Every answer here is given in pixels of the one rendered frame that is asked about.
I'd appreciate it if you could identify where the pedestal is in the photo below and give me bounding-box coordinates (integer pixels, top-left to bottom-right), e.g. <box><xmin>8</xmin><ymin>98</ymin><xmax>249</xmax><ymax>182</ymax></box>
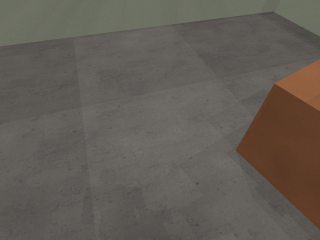
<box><xmin>236</xmin><ymin>59</ymin><xmax>320</xmax><ymax>230</ymax></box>

